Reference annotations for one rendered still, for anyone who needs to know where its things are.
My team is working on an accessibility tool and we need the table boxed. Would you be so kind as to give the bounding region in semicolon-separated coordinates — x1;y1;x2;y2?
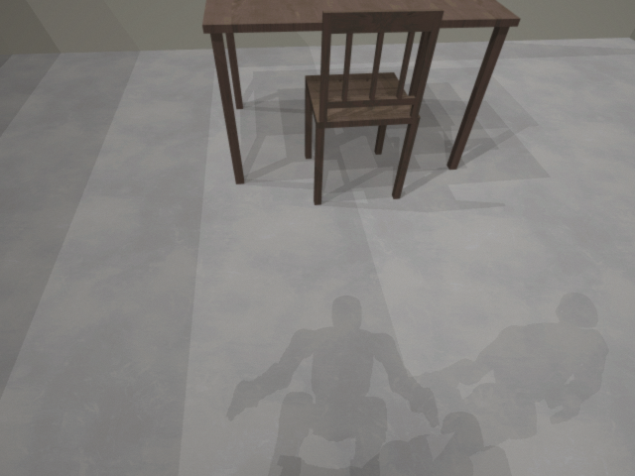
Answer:
202;0;520;184

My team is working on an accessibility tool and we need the chair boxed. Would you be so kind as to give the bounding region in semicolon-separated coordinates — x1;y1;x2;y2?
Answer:
305;9;444;205

